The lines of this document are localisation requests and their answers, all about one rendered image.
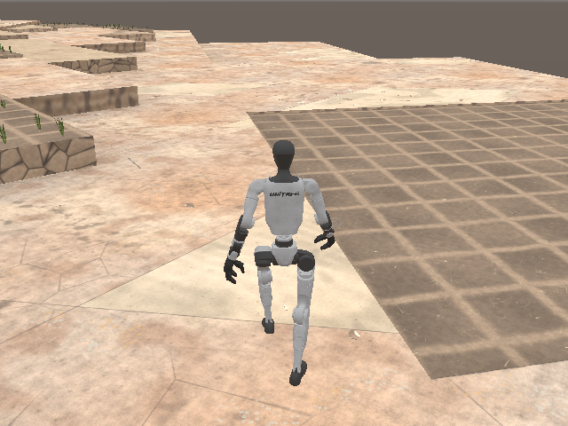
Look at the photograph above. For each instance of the robot right thigh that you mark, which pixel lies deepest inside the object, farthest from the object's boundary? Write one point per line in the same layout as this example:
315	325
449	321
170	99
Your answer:
305	278

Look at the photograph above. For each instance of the robot left hand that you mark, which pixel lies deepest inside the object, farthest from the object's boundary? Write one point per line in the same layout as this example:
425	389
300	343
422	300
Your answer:
228	269

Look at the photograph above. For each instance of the robot right hand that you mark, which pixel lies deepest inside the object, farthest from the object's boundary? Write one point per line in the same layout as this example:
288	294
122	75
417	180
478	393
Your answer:
330	241

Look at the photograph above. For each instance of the robot left upper arm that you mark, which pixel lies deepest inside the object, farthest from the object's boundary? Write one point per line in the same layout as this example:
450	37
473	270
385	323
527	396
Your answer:
254	189

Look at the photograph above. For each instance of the robot right upper arm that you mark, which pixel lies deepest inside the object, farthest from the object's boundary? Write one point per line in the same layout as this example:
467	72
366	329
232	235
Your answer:
312	188

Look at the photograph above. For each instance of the humanoid robot head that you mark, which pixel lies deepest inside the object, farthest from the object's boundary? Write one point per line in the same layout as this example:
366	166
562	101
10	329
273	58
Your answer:
283	154

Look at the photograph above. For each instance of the left robot forearm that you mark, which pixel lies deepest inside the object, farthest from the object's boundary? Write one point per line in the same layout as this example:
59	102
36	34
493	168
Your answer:
238	241

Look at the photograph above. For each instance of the right robot forearm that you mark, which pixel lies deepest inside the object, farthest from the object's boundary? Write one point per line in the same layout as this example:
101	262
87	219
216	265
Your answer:
327	228

